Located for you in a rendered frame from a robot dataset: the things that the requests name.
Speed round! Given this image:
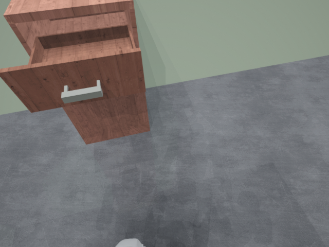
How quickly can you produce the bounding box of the handle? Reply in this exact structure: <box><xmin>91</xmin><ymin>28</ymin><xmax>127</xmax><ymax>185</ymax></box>
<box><xmin>61</xmin><ymin>80</ymin><xmax>103</xmax><ymax>103</ymax></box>

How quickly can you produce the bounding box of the drawer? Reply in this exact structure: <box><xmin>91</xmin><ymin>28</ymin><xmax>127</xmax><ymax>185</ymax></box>
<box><xmin>0</xmin><ymin>24</ymin><xmax>146</xmax><ymax>113</ymax></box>

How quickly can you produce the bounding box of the cabinet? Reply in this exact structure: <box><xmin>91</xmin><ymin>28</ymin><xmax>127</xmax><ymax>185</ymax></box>
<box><xmin>4</xmin><ymin>0</ymin><xmax>150</xmax><ymax>145</ymax></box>

